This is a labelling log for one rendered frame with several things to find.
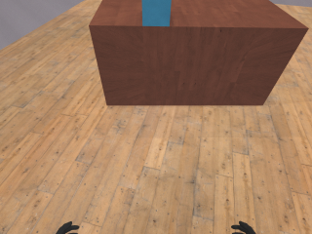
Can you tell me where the pedestal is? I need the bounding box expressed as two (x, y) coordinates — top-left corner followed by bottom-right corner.
(89, 0), (309, 106)

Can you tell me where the carton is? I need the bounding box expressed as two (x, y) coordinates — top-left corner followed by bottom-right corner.
(141, 0), (172, 26)

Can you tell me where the robot left hand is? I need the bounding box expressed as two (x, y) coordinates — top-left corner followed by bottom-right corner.
(56, 221), (80, 234)

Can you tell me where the robot right hand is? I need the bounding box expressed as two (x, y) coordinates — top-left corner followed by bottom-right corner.
(231, 220), (256, 234)

